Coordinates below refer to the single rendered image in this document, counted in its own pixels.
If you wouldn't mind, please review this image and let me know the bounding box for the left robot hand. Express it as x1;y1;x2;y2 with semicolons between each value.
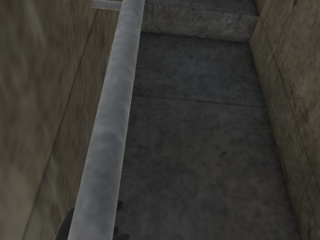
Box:
55;200;130;240

